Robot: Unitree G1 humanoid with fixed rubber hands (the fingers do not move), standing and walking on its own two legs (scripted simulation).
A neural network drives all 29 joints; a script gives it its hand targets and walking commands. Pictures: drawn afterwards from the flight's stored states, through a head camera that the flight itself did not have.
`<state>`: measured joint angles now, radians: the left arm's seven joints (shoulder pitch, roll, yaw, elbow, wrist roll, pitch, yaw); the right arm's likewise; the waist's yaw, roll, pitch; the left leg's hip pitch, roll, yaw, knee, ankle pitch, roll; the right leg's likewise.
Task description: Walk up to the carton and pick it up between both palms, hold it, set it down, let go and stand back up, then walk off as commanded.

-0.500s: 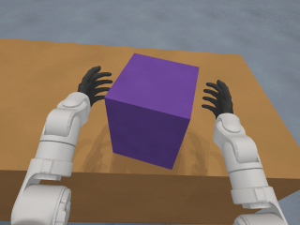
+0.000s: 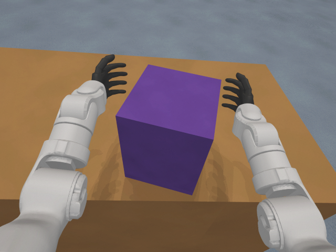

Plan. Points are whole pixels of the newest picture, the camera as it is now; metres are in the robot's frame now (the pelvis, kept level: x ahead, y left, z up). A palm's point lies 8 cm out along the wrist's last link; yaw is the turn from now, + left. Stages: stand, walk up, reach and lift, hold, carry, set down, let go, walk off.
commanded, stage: reach and lift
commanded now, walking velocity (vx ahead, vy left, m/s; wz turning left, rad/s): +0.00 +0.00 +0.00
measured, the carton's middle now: (170, 131) +0.43 +0.01 +0.05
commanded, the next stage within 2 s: none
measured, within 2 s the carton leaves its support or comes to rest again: neither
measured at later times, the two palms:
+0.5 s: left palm (99, 121) +0.43 +0.20 +0.07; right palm (240, 130) +0.42 -0.17 +0.09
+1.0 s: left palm (109, 122) +0.44 +0.17 +0.07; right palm (226, 132) +0.42 -0.14 +0.07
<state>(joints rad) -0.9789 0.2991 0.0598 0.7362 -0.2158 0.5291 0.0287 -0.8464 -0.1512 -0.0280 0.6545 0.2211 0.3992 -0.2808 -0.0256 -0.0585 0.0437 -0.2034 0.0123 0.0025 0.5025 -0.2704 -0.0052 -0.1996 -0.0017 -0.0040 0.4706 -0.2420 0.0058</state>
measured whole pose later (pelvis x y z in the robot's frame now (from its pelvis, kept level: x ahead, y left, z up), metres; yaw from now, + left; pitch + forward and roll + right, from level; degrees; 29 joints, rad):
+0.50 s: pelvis +0.01 +0.00 +0.00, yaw +0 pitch +7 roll -1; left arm -0.81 0.30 0.00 1.03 -0.22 0.04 0.02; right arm -0.77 -0.15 -0.03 0.93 0.22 0.06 -0.23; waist -0.03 -0.05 -0.06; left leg -0.38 0.01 0.00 0.50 -0.26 -0.01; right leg -0.37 0.00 0.00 0.47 -0.23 0.01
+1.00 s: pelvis +0.01 +0.00 +0.00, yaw +0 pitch +10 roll -1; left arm -0.81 0.24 -0.01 1.05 -0.15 -0.04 -0.01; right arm -0.75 -0.05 -0.03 0.95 0.20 -0.06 -0.25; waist -0.03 -0.03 -0.10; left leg -0.43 0.01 0.00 0.50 -0.25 -0.01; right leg -0.43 0.00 0.00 0.47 -0.22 0.01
